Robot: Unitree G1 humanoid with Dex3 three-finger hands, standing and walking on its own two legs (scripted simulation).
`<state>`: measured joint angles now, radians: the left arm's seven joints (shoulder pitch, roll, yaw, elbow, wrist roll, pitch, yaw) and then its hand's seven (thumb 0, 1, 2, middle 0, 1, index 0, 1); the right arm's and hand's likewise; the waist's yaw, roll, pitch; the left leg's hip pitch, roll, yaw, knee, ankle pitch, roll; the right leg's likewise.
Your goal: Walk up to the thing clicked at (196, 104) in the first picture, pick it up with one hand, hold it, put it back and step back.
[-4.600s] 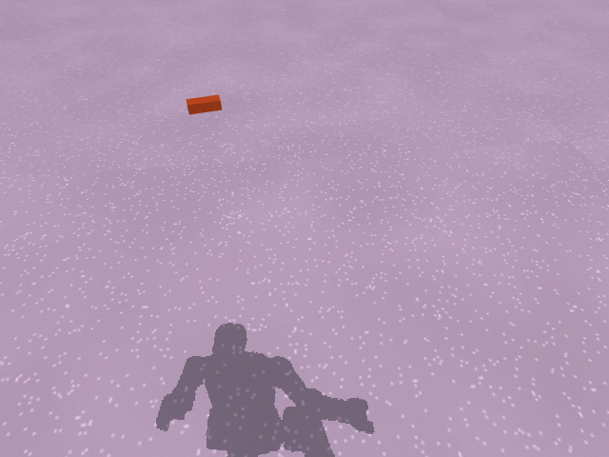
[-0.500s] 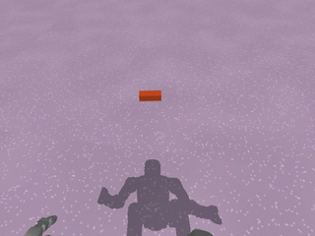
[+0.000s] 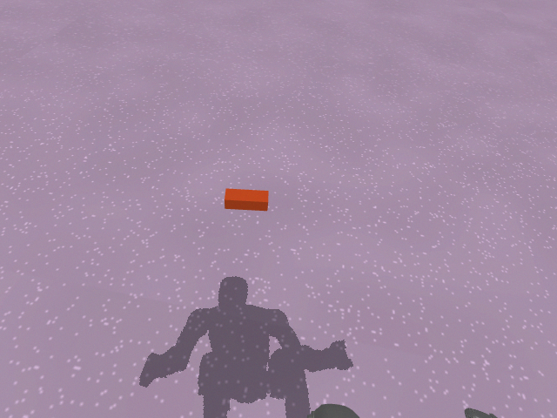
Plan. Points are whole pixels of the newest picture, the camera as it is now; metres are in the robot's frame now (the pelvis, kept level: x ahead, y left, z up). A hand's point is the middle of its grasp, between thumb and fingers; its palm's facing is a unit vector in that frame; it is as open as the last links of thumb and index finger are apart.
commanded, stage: walk up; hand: left
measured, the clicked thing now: (246, 199) +1.11 +0.12 -0.73
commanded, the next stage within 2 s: none
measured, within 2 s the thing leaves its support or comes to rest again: neither
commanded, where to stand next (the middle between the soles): +0.65 -0.10 m, yaw +1 degrees
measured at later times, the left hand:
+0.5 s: hand (162, 327) +0.27 +0.20 -0.11, palm faces -0.01 -0.92 -0.39, open 7.3 cm
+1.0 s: hand (180, 248) +0.45 +0.21 -0.14, palm faces -0.05 -0.94 -0.34, open 7.3 cm
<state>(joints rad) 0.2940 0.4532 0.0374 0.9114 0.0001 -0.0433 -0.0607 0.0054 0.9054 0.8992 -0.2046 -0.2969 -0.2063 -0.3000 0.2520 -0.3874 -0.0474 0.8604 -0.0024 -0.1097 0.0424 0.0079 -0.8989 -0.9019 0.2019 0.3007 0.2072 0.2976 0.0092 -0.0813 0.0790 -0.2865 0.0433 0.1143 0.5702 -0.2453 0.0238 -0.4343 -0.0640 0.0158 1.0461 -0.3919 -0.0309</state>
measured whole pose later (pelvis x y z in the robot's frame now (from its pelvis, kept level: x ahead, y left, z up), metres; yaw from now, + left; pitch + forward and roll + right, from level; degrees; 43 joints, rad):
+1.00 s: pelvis +0.39 -0.07 +0.01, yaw +1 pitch -3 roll +1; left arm 0.28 0.44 0.05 0.91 0.01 -0.03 -0.08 0.00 0.91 0.90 -0.20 -0.30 -0.21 -0.30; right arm 0.32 -0.41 -0.05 0.85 -0.01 -0.09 0.04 0.01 -0.90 -0.90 0.20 0.30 0.21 0.30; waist -0.01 -0.05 0.07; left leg -0.17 0.04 0.10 0.50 -0.28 0.02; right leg -0.50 -0.12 0.00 0.77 -0.24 0.00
